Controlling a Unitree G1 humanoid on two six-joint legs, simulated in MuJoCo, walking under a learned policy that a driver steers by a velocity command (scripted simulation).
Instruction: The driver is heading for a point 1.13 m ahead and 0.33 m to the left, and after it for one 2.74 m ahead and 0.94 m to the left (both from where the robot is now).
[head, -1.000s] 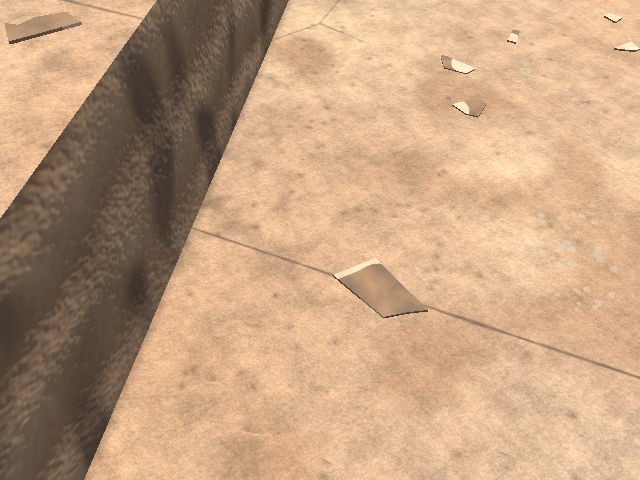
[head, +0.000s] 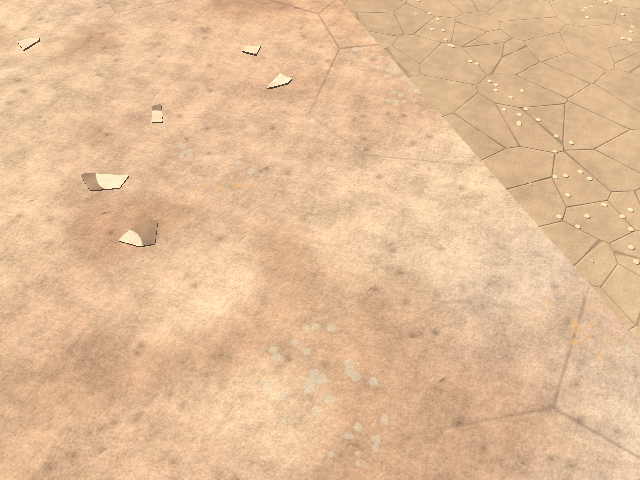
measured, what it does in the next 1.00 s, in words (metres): walks ahead, turning left: right foot, then left foot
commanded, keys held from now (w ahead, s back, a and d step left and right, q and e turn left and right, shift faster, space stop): w+q+shift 0.76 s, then w+e+shift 0.24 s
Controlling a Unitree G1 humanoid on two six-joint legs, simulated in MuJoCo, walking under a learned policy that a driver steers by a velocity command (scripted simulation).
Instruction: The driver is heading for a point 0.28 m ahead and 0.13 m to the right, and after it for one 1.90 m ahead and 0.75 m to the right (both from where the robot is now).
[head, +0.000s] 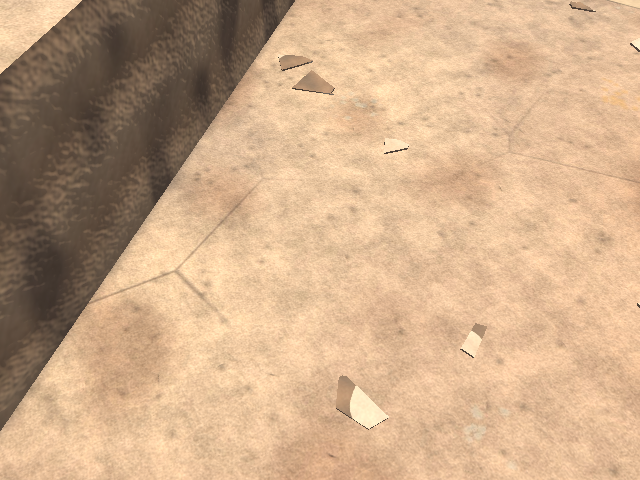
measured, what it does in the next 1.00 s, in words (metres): walks ahead, turning right: right foot, then left foot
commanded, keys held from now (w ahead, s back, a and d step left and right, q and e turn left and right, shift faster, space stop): w+e+shift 0.08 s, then e+shift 0.66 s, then shift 0.04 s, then q+shift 0.22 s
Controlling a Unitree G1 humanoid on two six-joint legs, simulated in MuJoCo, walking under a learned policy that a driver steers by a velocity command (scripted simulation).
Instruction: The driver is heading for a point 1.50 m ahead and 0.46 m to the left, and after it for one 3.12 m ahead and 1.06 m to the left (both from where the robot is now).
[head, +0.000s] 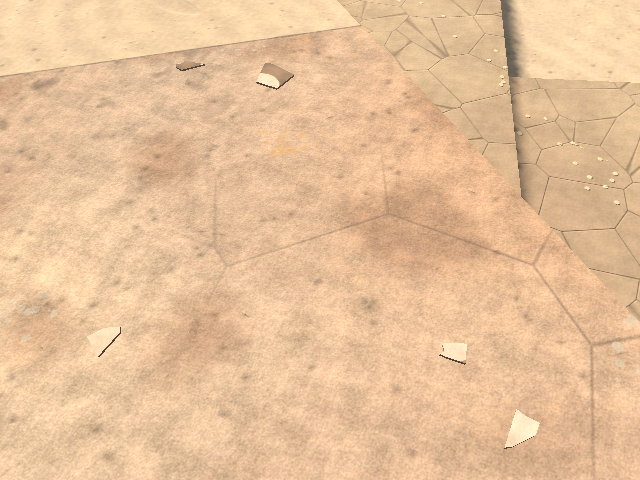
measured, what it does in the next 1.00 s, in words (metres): steps on the spot, turning left: left foot, then right foot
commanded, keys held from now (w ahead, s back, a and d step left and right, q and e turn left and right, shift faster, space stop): q+shift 0.60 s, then e+shift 0.40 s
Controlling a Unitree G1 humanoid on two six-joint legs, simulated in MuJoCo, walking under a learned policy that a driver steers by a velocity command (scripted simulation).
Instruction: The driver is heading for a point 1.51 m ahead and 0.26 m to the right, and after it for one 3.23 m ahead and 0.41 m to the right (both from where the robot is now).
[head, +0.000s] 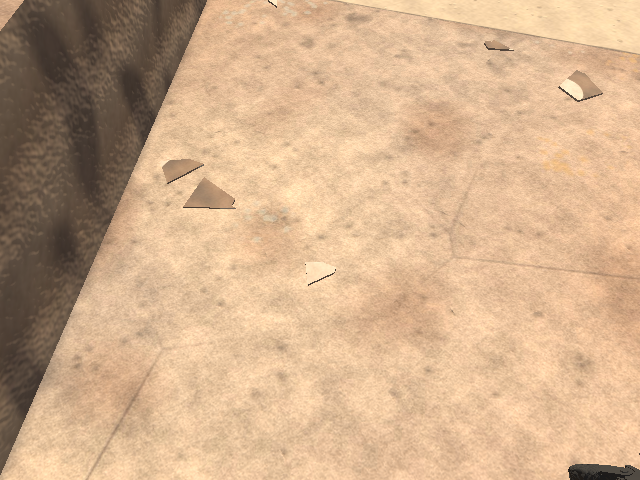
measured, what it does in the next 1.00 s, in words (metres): walks ahead, turning right: left foot, then right foot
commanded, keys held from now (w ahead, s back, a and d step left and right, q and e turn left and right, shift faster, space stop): e+shift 0.46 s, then shift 0.04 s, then q+shift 0.06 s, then w+q+shift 0.44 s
